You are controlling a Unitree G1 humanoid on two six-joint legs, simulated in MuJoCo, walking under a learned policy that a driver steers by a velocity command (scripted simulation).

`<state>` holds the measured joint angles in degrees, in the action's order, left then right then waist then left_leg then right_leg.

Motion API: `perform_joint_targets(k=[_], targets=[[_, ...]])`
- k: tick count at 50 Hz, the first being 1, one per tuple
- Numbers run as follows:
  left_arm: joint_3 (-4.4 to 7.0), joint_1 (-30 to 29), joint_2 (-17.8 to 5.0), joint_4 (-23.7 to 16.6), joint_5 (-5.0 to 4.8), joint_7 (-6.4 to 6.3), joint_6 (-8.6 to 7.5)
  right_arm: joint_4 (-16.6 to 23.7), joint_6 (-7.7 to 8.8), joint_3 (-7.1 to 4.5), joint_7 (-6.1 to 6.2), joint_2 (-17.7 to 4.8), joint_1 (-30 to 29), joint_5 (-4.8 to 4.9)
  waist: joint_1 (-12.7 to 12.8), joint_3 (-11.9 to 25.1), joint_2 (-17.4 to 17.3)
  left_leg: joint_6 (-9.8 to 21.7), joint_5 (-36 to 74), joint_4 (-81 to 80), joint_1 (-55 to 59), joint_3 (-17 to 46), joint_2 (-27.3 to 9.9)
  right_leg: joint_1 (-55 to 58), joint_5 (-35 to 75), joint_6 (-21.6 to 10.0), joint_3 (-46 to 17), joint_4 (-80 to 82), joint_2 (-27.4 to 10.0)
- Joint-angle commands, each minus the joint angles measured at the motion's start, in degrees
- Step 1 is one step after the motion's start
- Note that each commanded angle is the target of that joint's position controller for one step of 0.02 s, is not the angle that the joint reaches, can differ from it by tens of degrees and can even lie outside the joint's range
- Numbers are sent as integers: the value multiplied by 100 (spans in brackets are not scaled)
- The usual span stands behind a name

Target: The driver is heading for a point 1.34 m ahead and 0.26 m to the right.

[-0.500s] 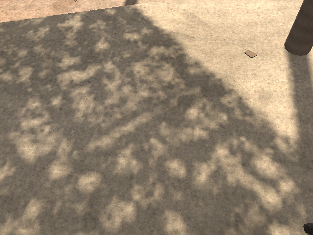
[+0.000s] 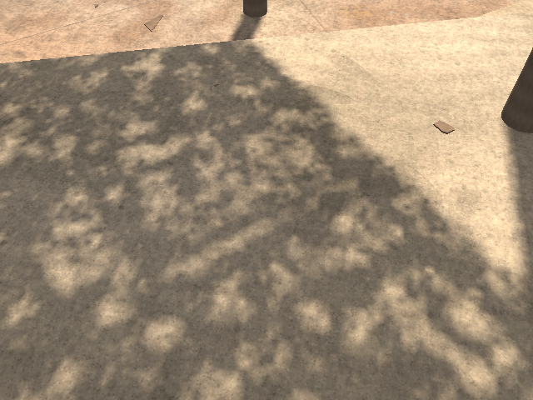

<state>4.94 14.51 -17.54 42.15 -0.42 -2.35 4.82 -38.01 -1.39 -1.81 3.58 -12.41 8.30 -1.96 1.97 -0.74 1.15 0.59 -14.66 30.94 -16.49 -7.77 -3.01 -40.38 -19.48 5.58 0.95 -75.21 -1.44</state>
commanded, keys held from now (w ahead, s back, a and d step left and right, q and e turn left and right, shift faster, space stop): e+shift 0.46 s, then q+shift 0.30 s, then w+q+shift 0.24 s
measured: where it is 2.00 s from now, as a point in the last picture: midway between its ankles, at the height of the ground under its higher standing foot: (258, 255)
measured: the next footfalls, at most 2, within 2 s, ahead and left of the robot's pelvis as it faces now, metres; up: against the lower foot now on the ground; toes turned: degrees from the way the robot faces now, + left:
right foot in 0.12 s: +0.06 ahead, -0.14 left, +0.04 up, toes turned -12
left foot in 0.54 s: +0.23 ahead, +0.01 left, +0.00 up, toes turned -32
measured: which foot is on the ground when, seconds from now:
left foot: down 0.00-0.22, up 0.24-0.52, down 0.54-0.90, up 0.92-1.00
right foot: up 0.00-0.10, down 0.12-0.56, up 0.58-0.82, down 0.84-1.00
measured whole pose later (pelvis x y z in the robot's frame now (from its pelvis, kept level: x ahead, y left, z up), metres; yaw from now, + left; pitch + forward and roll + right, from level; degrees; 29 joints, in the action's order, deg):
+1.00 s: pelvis +0.12 -0.06 +0.04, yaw -10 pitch +3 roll -3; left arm 5.3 17.3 -14.4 39.5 -0.1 -1.5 -4.7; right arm -37.3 -0.6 -5.5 0.6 -17.0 12.6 2.6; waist 1.6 3.6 -3.5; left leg -0.4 -17.6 52.2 -30.2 9.0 2.3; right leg -14.7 -23.5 -0.7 2.2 -37.6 0.5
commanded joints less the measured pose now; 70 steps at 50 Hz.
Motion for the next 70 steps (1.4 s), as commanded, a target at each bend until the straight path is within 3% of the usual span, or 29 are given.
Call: perform_joint_targets(k=[1, 5, 8, 9, 10, 11, 12, 16, 23, 28, 29, 30, 33, 36, 39, 43, 45, 46, 47, 49, 51, 61, 63, 65, 66, 67, 68, 69, 70], targets=[[87, -198, -319, -696, 61, -27, 11, 427, 112, -223, 138, -727, -662, 61, 102, 208, -642, 850, 473, -1227, -109, 678, -1719, 62, 654, -14, -311, 109, -452], [-82, -494, -30, -1011, 35, 286, -175, 248, 94, -468, 46, -1205, -175, 143, -203, 724, -863, 790, 989, -612, 190, 278, -1890, 1334, -220, -343, 390, 1868, -373], [201, 234, -427, -586, -80, 140, -179, 360, -14, -422, -16, -930, -617, 197, 237, 275, -132, 255, 158, 153, -892, -303, -1398, 2154, 256, -950, 404, 2895, 176], [241, 913, -385, -362, -45, 51, -178, 524, -55, -412, -70, -914, -1289, 266, 806, 25, 98, -2, -212, 1017, -1539, -564, -1038, 2568, 659, -1320, -97, 3624, 158], [382, 1264, -1004, -312, 159, 4, -265, 904, -61, -371, -121, -793, -1872, 249, 1091, -280, 1573, -278, -1624, 2690, -2510, -674, -229, 2669, 1341, -1958, -2317, 5345, -615], [355, 974, -1183, -485, 377, 39, -498, 1113, -36, -313, -126, -544, -2160, 229, 758, -103, 1603, -225, -2342, 3851, -2952, 625, 308, 2705, 682, -2340, -4398, 6363, -1315], [372, 541, -1312, -729, 463, 62, -663, 962, -24, -272, -137, -432, -1729, 305, 427, 160, 1275, -71, -2184, 4262, -2922, 1396, 405, 2808, 181, -2480, -4780, 6358, -1617], [215, -1033, -597, -1312, -34, -154, -416, 459, 274, -345, -232, -714, -965, 71, -367, 251, 373, -334, -101, 3348, -1876, 1367, 301, 1595, 1331, -1864, -2475, 5232, -504], [326, -356, -535, -1256, -27, -294, -224, 435, 473, -174, -371, -553, -1297, 242, -37, 645, 475, -633, 1172, 356, -1131, 1702, 747, 2408, 2235, -1808, -2738, 4886, -186], [-42, -61, 501, -964, 56, -134, -386, -36, 624, -187, -452, -495, -166, 113, -177, 541, -100, -231, 3976, -1289, 1166, 1282, -188, 1135, -398, -1218, -1386, 2831, 741], [-93, 44, 515, -961, 34, -109, -442, -4, 668, -174, -464, -590, 183, -85, -273, 621, -968, 552, 6094, -633, 1875, 2429, -1081, 181, -2151, -875, -1287, 1032, 1283], [-23, 418, 255, -821, 138, -64, -470, -131, 696, -147, -533, -480, 333, -93, -29, 751, -758, 963, 6754, -403, 1983, 2797, -1365, -119, -2110, -595, -1597, 238, 1119], [230, -12, -619, -890, 149, -108, -269, 289, 445, -345, -521, -990, -872, 146, 143, 839, -867, 1534, 2379, -1058, 781, 3870, -1384, 164, -899, -49, -975, -207, 234], [156, -698, -307, -1129, 92, -48, -229, 387, 143, -415, -300, -1269, -606, 205, -123, 363, -752, 1280, 508, -1422, 4, 3717, -734, 194, -406, -58, -750, 119, 348], [4, -785, 109, -1124, 169, -67, -377, 265, 73, -444, -137, -1091, 3, 304, -267, 1041, -965, 989, -209, -1297, 484, 3423, -269, 731, -224, -109, -612, 1595, 411], [112, -19, -217, -832, -11, 149, -659, 450, 66, -532, -140, -1250, 76, 440, 121, 929, -1584, 677, -2579, -1967, -865, 3652, 0, 2940, -747, -418, -147, 3618, 817], [279, 1126, -571, -279, 260, 219, -862, 906, 84, -541, -114, -1128, -955, 569, 945, 408, -476, -444, -1638, -1308, -3029, 2114, 934, 4979, -440, -767, -224, 4791, 495], [412, 1322, -1000, -164, 244, 196, -959, 1292, 177, -389, -170, -652, -1512, 631, 1058, 179, 1344, -546, -1214, 509, -3936, 1665, 1083, 5075, -1595, -1382, -2444, 5857, -1022], [383, 458, -811, -521, 160, 109, -1081, 1203, 284, -311, -271, -558, -1207, 573, 609, 19, 1636, -223, -933, 2047, -3610, 2262, 263, 3880, -1748, -1862, -4135, 5878, -2141], [180, -312, -234, -809, -67, 16, -1134, 713, 259, -429, -372, -846, -126, 435, -148, -100, 650, 11, -289, 3127, -3442, 1868, 43, 3620, -1000, -1522, -2855, 5953, -1866], [147, -145, -232, -714, -34, 48, -1141, 587, 230, -424, -451, -835, 9, 253, -161, -109, 267, 58, 275, 3649, -3043, 1312, -23, 3429, -298, -1263, -1807, 6192, -1502], [263, 788, -867, -228, -49, 205, -1260, 1023, 284, -284, -858, -710, -1533, 396, 410, -840, 517, 152, 1141, 1042, -2301, 587, -66, 3970, 511, -1027, 43, 6678, -1427], [247, 787, -900, -168, -111, 235, -1260, 1002, 314, -248, -853, -637, -1536, 312, 322, -926, 436, 394, 892, 536, -1331, 438, 149, 3566, 1986, -1064, 355, 6557, -1330], [250, 721, -1078, -84, -254, 253, -1239, 556, 397, -433, -752, -912, -85, 159, -613, -243, 347, 800, 1052, -181, 1150, 88, 769, 2826, 5490, -1167, 790, 4631, -1072], [166, 455, -939, -283, -259, 256, -1265, 166, 390, -634, -632, -1384, 1486, 114, -1422, 204, 107, 1091, 1470, -136, 3381, 734, 438, 1179, 4771, -1051, 738, 2658, -889], [-144, 900, 81, -555, 87, 289, -1284, 37, 464, -695, -550, -2171, 2138, 126, -948, 1215, -1772, 1293, 1961, 578, 4903, 2806, -1224, -443, -1478, -917, 358, -182, -189], [-170, 1184, -237, -447, -326, 243, -1383, 108, 541, -712, -514, -2108, 2464, 107, -1313, 2580, -1569, 2071, -180, -405, 5226, 4644, -2085, -961, -1393, -892, -1178, -975, 290], [-29, 414, -657, -538, -550, 201, -1382, -61, 565, -641, -486, -1696, 2413, 116, -1443, 1758, -845, 1767, -867, -944, 4503, 4108, -1797, -1462, -758, -870, -1084, -785, -71], [-51, 34, -680, -669, -426, 176, -1345, -190, 593, -541, -486, -1506, 1960, 216, -1197, 1119, -718, 1528, -1019, -1164, 3675, 3727, -1658, -1494, -287, -845, -900, -428, -343]])
Velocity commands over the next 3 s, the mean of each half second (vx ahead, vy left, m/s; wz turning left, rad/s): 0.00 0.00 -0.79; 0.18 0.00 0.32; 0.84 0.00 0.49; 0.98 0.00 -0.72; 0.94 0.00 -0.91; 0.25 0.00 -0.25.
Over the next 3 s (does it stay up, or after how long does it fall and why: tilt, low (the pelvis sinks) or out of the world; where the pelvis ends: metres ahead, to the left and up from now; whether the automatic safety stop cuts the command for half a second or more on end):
stays up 1.43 -0.27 0.00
